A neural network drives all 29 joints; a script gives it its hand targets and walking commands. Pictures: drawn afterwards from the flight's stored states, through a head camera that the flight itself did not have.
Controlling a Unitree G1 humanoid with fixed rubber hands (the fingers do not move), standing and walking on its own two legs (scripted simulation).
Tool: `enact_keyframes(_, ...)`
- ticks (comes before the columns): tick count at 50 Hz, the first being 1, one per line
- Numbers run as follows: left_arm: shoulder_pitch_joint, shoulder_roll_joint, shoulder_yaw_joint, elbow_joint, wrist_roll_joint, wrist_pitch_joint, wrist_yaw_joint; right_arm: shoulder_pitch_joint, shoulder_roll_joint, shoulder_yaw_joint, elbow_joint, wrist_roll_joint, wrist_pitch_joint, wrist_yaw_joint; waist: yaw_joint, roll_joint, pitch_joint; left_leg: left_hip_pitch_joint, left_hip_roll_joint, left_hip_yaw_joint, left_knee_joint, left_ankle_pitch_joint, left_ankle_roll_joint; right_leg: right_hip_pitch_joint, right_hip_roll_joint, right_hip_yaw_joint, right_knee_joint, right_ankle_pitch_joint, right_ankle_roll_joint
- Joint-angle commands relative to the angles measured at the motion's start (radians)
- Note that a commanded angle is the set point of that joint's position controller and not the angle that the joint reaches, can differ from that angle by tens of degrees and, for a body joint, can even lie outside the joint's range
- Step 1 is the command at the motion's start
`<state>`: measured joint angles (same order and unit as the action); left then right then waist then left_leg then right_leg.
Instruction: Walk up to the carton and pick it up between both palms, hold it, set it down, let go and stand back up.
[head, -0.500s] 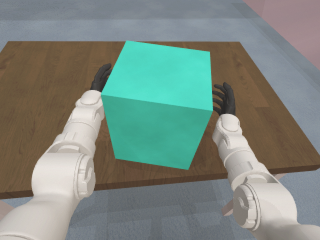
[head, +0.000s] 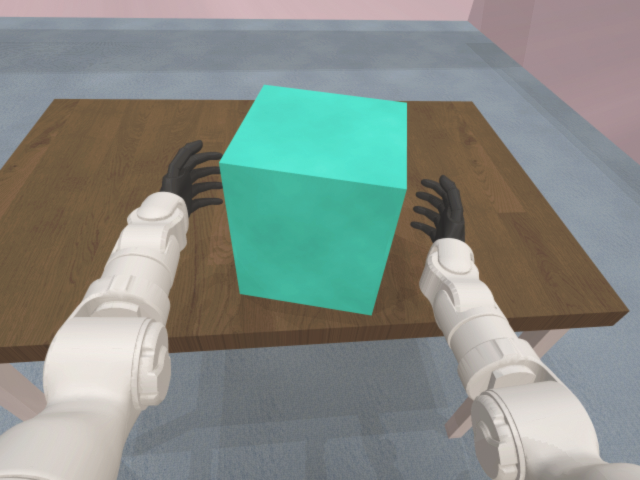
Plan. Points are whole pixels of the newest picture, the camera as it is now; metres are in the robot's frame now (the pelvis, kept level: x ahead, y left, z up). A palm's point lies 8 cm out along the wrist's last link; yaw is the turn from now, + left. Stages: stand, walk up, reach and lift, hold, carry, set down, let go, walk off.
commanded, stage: set down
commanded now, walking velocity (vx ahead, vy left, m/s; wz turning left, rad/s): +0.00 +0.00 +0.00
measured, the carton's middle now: (319, 203) +0.48 -0.05 +0.09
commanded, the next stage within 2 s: none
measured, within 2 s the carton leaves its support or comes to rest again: neither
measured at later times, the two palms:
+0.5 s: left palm (163, 228) +0.43 +0.16 +0.10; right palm (443, 268) +0.34 -0.20 +0.08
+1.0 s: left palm (116, 282) +0.35 +0.21 +0.10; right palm (460, 298) +0.28 -0.19 +0.10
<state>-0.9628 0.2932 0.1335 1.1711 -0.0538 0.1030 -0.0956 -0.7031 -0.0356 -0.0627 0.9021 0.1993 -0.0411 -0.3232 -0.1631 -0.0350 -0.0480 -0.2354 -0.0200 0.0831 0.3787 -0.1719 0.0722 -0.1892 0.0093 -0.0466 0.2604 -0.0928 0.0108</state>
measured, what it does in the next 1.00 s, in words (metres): stands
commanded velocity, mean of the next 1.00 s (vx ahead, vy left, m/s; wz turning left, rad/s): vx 0.00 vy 0.00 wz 0.00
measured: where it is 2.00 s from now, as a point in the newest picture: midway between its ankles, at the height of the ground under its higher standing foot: outside the picture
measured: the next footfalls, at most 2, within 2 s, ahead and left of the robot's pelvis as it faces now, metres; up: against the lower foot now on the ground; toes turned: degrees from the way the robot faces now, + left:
none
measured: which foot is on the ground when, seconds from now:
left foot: down 0.00-1.00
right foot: down 0.00-1.00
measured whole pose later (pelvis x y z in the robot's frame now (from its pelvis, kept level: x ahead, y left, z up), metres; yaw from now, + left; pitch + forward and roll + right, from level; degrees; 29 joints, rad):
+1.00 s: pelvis +0.00 +0.00 +0.00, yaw +0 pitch -2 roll -2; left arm -0.39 0.38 0.05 0.31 -0.14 0.40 -0.17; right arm -0.13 -0.03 -0.03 0.06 0.24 0.30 -0.37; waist -0.05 -0.04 0.00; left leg -0.18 -0.02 0.08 0.38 -0.17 0.07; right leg -0.14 0.01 -0.05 0.28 -0.10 0.01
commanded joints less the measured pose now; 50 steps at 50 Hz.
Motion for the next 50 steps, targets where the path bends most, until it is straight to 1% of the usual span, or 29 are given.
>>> enact_keyframes(1,-0.314,0.179,-0.183,-0.063,-0.13,-0.033,-0.014,-0.309,-0.112,0.028,-0.222,0.037,0.087,-0.003,-0.012,0.089,-0.173,0.112,0.062,-0.061,-0.066,-0.151,-0.078,0.037,0.013,0.006,0.021,-0.075,-0.021)
enact_keyframes(4,-0.297,0.175,-0.214,-0.071,-0.161,-0.036,-0.018,-0.305,-0.102,-0.003,-0.27,0.015,0.109,-0.013,-0.024,0.071,-0.216,0.102,0.067,-0.061,-0.078,-0.194,-0.065,0.05,0.014,0.006,0.021,-0.107,-0.022)
enact_keyframes(5,-0.243,0.178,-0.2,-0.073,-0.152,-0.028,-0.021,-0.268,-0.079,0.013,-0.294,0.016,0.105,-0.018,0.002,0.063,-0.186,0.095,0.059,-0.051,-0.072,-0.155,-0.066,0.063,0.009,0.016,0.014,-0.089,-0.017)
enact_keyframes(6,-0.241,0.201,-0.173,-0.097,-0.138,-0.026,-0.021,-0.248,-0.082,0.004,-0.308,-0.001,0.104,-0.028,0.0,0.047,-0.235,0.116,0.06,-0.05,-0.065,-0.141,-0.064,0.079,0.008,0.02,0.015,-0.088,-0.012)
enact_keyframes(10,-0.24,0.211,-0.168,-0.201,-0.143,-0.049,-0.014,-0.231,-0.074,0.007,-0.356,0.019,0.096,-0.025,0.015,0.088,-0.295,0.134,0.068,-0.063,-0.058,-0.107,-0.074,0.082,0.007,0.015,0.032,-0.052,-0.014)
enact_keyframes(11,-0.265,0.227,-0.153,-0.15,-0.141,-0.05,-0.016,-0.233,-0.069,0.003,-0.334,0.01,0.103,-0.024,0.013,0.083,-0.274,0.115,0.059,-0.053,-0.057,-0.11,-0.073,0.067,0.002,0.019,0.021,-0.062,-0.012)
enact_keyframes(12,-0.173,0.2,-0.136,-0.263,-0.13,-0.043,-0.022,-0.142,-0.055,0.02,-0.381,0.007,0.083,-0.031,0.011,0.084,-0.312,0.186,0.064,-0.057,-0.052,-0.041,-0.082,0.094,0.01,0.013,0.028,0.021,-0.007)
enact_keyframes(13,-0.265,0.239,-0.154,-0.231,-0.144,-0.052,-0.018,-0.217,-0.084,-0.002,-0.323,0.017,0.102,-0.029,0.0,0.105,-0.291,0.159,0.067,-0.061,-0.044,-0.081,-0.084,0.057,0.006,0.009,0.025,-0.036,-0.015)
enact_keyframes(15,-0.18,0.223,-0.12,-0.267,-0.13,-0.039,-0.025,-0.111,-0.062,0.035,-0.33,0.036,0.1,-0.027,0.021,0.112,-0.278,0.212,0.064,-0.063,-0.044,-0.023,-0.086,0.067,0.006,0.017,0.018,0.018,-0.012)
enact_keyframes(19,-0.043,0.224,-0.04,-0.445,-0.074,0.023,-0.049,0.018,-0.063,0.086,-0.418,0.057,0.06,-0.048,0.054,0.136,-0.359,0.329,0.054,-0.054,0.016,0.265,-0.114,0.131,0.023,0.013,0.032,0.265,-0.002)
enact_keyframes(20,0.077,0.227,0.0,-0.526,-0.043,0.052,-0.063,0.118,-0.049,0.122,-0.459,0.082,0.04,-0.057,0.082,0.13,-0.364,0.399,0.055,-0.057,0.037,0.376,-0.125,0.159,0.028,0.021,0.027,0.345,0.008)
enact_keyframes(21,0.028,0.231,0.016,-0.579,-0.031,0.073,-0.064,0.073,-0.079,0.093,-0.492,0.071,0.03,-0.056,0.083,0.161,-0.37,0.415,0.062,-0.061,0.039,0.404,-0.137,0.13,0.033,0.014,0.031,0.324,0.008)
enact_keyframes(23,0.117,0.227,0.039,-0.723,-0.028,0.115,-0.069,0.148,-0.086,0.118,-0.609,0.1,0.002,-0.062,0.104,0.153,-0.415,0.481,0.066,-0.058,0.074,0.564,-0.151,0.136,0.047,0.004,0.041,0.408,0.013)
enact_keyframes(25,0.165,0.23,0.05,-0.808,-0.029,0.166,-0.07,0.176,-0.094,0.125,-0.709,0.123,-0.006,-0.06,0.115,0.153,-0.414,0.498,0.063,-0.054,0.087,0.616,-0.157,0.137,0.05,0.006,0.045,0.406,0.021)
enact_keyframes(27,0.175,0.215,0.042,-0.819,-0.03,0.203,-0.065,0.157,-0.098,0.105,-0.758,0.117,0.007,-0.053,0.112,0.119,-0.357,0.443,0.057,-0.047,0.072,0.518,-0.147,0.133,0.049,0.002,0.047,0.336,0.017)
enact_keyframes(29,0.268,0.241,0.051,-0.9,-0.049,0.233,-0.077,0.274,-0.093,0.129,-0.869,0.115,0.02,-0.059,0.117,0.08,-0.366,0.455,0.056,-0.039,0.071,0.544,-0.137,0.151,0.039,0.004,0.052,0.369,0.029)
enact_keyframes(31,0.371,0.221,0.044,-0.962,-0.044,0.257,-0.082,0.387,-0.081,0.139,-0.882,0.117,0.044,-0.055,0.123,0.072,-0.311,0.474,0.057,-0.05,0.06,0.533,-0.138,0.15,0.04,0.013,0.04,0.326,0.031)
enact_keyframes(33,0.257,0.227,0.011,-0.939,-0.075,0.261,-0.078,0.304,-0.103,0.098,-0.855,0.113,0.111,-0.039,0.107,0.09,-0.234,0.402,0.066,-0.059,0.028,0.369,-0.132,0.073,0.035,0.003,0.035,0.148,0.009)
enact_keyframes(34,0.319,0.233,0.02,-0.989,-0.077,0.261,-0.073,0.393,-0.099,0.093,-0.869,0.106,0.138,-0.035,0.109,0.102,-0.214,0.395,0.063,-0.05,0.005,0.318,-0.125,0.094,0.029,0.006,0.03,0.134,0.003)
enact_keyframes(36,0.307,0.248,0.005,-0.989,-0.096,0.259,-0.073,0.377,-0.093,0.086,-0.887,0.09,0.183,-0.037,0.111,0.1,-0.148,0.327,0.06,-0.046,-0.02,0.184,-0.114,0.105,0.014,0.017,0.028,0.067,0.0)
enact_keyframes(37,0.301,0.261,-0.012,-0.982,-0.112,0.259,-0.078,0.388,-0.088,0.069,-0.878,0.081,0.213,-0.038,0.094,0.088,-0.121,0.32,0.069,-0.053,-0.031,0.155,-0.112,0.077,0.011,0.024,0.025,0.023,-0.002)
enact_keyframes(39,0.39,0.281,0.011,-1.091,-0.12,0.255,-0.078,0.463,-0.057,0.098,-0.99,0.082,0.24,-0.044,0.114,0.051,-0.158,0.32,0.064,-0.049,-0.045,0.103,-0.088,0.161,0.002,0.047,0.022,0.056,-0.003)
enact_keyframes(40,0.33,0.272,-0.014,-1.041,-0.141,0.25,-0.079,0.386,-0.06,0.069,-0.983,0.07,0.261,-0.045,0.096,0.063,-0.131,0.269,0.062,-0.042,-0.048,0.047,-0.085,0.114,0.002,0.048,0.02,-0.005,-0.01)
enact_keyframes(42,0.251,0.301,-0.016,-0.987,-0.149,0.257,-0.074,0.322,-0.067,0.036,-0.983,0.053,0.31,-0.041,0.097,0.097,-0.104,0.183,0.073,-0.043,-0.082,-0.1,-0.073,0.095,-0.01,0.049,0.025,-0.128,-0.025)
enact_keyframes(43,0.409,0.276,-0.001,-1.023,-0.139,0.264,-0.082,0.471,-0.045,0.059,-1.055,0.054,0.306,-0.048,0.121,0.062,-0.119,0.202,0.066,-0.039,-0.096,-0.1,-0.062,0.154,-0.017,0.057,0.014,-0.099,-0.02)
enact_keyframes(44,0.324,0.296,-0.016,-0.982,-0.156,0.259,-0.083,0.39,-0.043,0.037,-1.049,0.031,0.327,-0.051,0.103,0.063,-0.11,0.151,0.062,-0.039,-0.096,-0.171,-0.054,0.132,-0.02,0.06,0.022,-0.167,-0.021)
enact_keyframes(47,0.498,0.283,0.027,-1.087,-0.139,0.275,-0.086,0.553,-0.033,0.071,-1.139,0.052,0.343,-0.052,0.156,0.072,-0.093,0.195,0.068,-0.045,-0.11,-0.103,-0.062,0.173,-0.018,0.068,0.017,-0.108,-0.021)
enact_keyframes(48,0.456,0.283,0.012,-1.059,-0.14,0.287,-0.086,0.515,-0.048,0.033,-1.131,0.031,0.359,-0.056,0.134,0.084,-0.077,0.184,0.082,-0.053,-0.115,-0.122,-0.074,0.15,-0.015,0.058,0.021,-0.127,-0.026)
enact_keyframes(50,0.584,0.267,0.038,-1.119,-0.13,0.319,-0.094,0.632,-0.041,0.088,-1.185,0.058,0.366,-0.061,0.171,0.072,-0.093,0.233,0.077,-0.056,-0.104,-0.034,-0.076,0.179,-0.014,0.063,0.02,-0.058,-0.023)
